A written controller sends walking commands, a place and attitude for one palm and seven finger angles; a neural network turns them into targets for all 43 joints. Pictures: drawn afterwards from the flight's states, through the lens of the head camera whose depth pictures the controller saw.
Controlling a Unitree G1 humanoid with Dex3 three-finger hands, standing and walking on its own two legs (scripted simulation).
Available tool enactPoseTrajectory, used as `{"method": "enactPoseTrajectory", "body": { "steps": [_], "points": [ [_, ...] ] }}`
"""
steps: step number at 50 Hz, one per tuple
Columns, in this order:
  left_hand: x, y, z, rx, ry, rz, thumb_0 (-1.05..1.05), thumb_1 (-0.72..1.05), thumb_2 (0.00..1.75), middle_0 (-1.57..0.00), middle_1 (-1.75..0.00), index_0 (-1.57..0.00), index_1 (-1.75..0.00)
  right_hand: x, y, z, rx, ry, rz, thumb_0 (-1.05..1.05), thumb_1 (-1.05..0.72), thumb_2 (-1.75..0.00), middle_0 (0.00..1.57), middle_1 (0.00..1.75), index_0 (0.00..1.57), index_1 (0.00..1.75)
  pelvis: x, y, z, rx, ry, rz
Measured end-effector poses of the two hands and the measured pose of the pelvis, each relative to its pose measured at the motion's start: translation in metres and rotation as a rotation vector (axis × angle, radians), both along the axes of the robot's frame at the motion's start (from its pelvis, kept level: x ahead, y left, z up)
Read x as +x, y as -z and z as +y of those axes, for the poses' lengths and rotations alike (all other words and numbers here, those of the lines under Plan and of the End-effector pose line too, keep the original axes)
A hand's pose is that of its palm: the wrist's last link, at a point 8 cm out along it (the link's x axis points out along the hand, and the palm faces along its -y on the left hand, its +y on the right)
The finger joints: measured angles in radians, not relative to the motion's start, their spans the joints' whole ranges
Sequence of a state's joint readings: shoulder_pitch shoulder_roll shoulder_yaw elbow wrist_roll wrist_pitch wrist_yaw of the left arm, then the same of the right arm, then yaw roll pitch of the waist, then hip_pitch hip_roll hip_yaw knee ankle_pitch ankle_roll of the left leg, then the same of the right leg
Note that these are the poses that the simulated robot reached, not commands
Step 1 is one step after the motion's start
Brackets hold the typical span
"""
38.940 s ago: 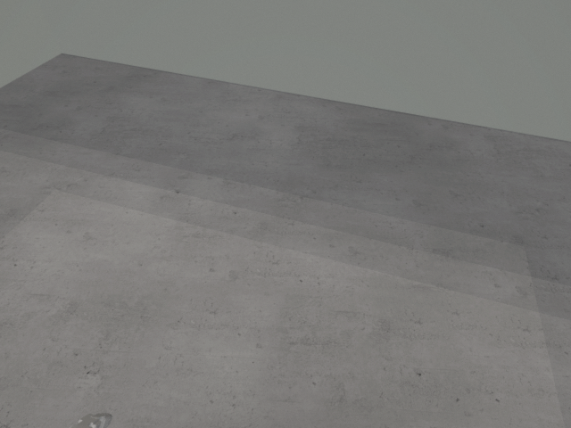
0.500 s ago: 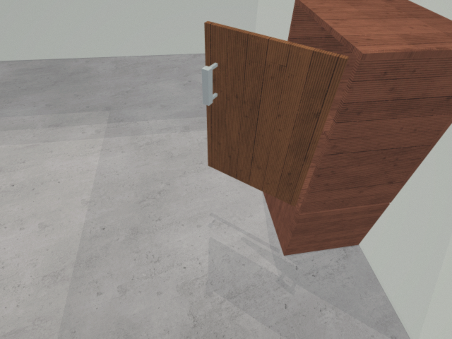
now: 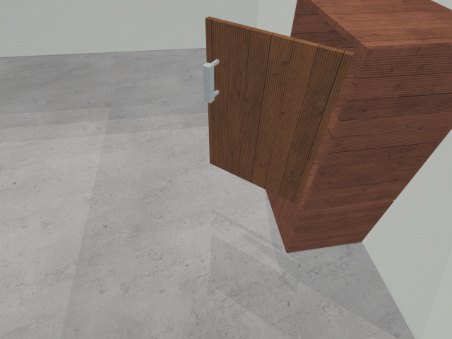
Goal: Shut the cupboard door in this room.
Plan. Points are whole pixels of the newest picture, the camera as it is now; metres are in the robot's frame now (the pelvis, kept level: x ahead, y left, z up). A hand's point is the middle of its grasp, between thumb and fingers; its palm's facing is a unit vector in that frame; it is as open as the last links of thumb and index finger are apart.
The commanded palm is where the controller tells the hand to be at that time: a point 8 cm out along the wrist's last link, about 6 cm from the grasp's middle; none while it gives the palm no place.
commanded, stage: look to check the result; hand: left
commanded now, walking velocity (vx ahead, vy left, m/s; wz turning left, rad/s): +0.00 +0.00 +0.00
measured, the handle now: (212, 80) +0.84 +0.09 +0.03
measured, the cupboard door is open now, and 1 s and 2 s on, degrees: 49 49 49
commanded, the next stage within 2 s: walk to a spot facing it in 0.08 s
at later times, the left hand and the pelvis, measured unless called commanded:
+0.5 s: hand out of the picture -0.02 +0.19 -0.20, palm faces +0.16 -0.97 -0.20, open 7.4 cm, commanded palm none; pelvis +0.00 +0.01 -0.02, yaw +8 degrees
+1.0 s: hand out of the picture +0.03 +0.23 -0.15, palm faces +0.42 -0.85 -0.32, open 7.4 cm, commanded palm none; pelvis +0.01 -0.02 -0.01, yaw +28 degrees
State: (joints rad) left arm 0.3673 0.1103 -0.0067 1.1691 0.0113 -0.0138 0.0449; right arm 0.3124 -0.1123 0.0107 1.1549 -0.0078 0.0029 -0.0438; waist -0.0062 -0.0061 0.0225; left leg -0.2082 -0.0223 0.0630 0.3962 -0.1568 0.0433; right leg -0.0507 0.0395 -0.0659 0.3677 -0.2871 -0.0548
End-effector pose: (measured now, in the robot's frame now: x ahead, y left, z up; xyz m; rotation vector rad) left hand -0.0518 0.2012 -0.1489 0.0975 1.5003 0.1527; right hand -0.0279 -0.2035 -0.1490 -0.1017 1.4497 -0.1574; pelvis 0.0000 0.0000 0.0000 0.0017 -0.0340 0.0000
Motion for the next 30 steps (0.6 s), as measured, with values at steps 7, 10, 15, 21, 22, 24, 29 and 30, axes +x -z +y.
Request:
{"method": "enactPoseTrajectory", "body": {
  "steps": [7, 10, 15, 21, 22, 24, 29, 30],
  "points": [
    [0.008, 0.001, 0.000, -0.007, 0.003, -0.016, 0.00, 0.90, 0.90, -0.20, -0.30, -0.20, -0.30, 0.007, -0.001, -0.002, -0.008, -0.006, -0.011, 0.00, -0.91, -0.90, 0.20, 0.29, 0.19, 0.30, 0.001, 0.000, 0.001, 0.001, -0.001, 0.000],
    [0.010, 0.001, 0.001, -0.006, 0.006, -0.017, 0.00, 0.90, 0.90, -0.20, -0.30, -0.20, -0.30, 0.008, -0.001, -0.002, -0.010, -0.005, -0.012, 0.00, -0.91, -0.90, 0.20, 0.29, 0.19, 0.30, 0.002, 0.000, 0.002, 0.001, 0.001, 0.001],
    [0.013, 0.001, 0.005, 0.006, -0.003, -0.016, 0.00, 0.90, 0.90, -0.20, -0.30, -0.20, -0.30, 0.008, 0.000, -0.003, -0.010, -0.009, -0.003, 0.00, -0.91, -0.90, 0.20, 0.29, 0.19, 0.30, 0.002, 0.001, 0.002, 0.000, -0.014, 0.005],
    [0.017, 0.009, 0.019, 0.038, -0.068, -0.051, 0.00, 0.90, 0.90, -0.20, -0.30, -0.20, -0.30, 0.013, 0.006, -0.007, -0.016, -0.056, 0.034, 0.00, -0.91, -0.90, 0.20, 0.29, 0.19, 0.30, -0.001, 0.010, 0.004, -0.017, -0.079, 0.013],
    [0.018, 0.011, 0.023, 0.043, -0.078, -0.061, 0.00, 0.90, 0.90, -0.20, -0.30, -0.20, -0.30, 0.015, 0.007, -0.008, -0.023, -0.066, 0.039, 0.00, -0.91, -0.90, 0.20, 0.29, 0.19, 0.30, -0.001, 0.013, 0.005, -0.022, -0.095, 0.011],
    [0.021, 0.016, 0.031, 0.052, -0.099, -0.082, 0.00, 0.90, 0.90, -0.20, -0.30, -0.20, -0.30, 0.025, 0.008, -0.011, -0.038, -0.086, 0.041, 0.00, -0.91, -0.90, 0.20, 0.29, 0.19, 0.30, 0.000, 0.016, 0.008, -0.026, -0.130, 0.006],
    [0.032, 0.030, 0.057, 0.067, -0.155, -0.144, 0.00, 0.90, 0.90, -0.20, -0.30, -0.20, -0.30, 0.066, 0.010, -0.012, -0.082, -0.179, -0.029, 0.00, -0.91, -0.90, 0.20, 0.29, 0.19, 0.30, 0.000, 0.029, 0.021, -0.009, -0.205, 0.003],
    [0.035, 0.030, 0.063, 0.074, -0.159, -0.152, 0.00, 0.90, 0.90, -0.20, -0.30, -0.20, -0.30, 0.074, 0.011, -0.011, -0.090, -0.197, -0.050, 0.00, -0.91, -0.90, 0.20, 0.29, 0.19, 0.30, -0.001, 0.030, 0.024, -0.004, -0.212, 0.004]
  ]
}}
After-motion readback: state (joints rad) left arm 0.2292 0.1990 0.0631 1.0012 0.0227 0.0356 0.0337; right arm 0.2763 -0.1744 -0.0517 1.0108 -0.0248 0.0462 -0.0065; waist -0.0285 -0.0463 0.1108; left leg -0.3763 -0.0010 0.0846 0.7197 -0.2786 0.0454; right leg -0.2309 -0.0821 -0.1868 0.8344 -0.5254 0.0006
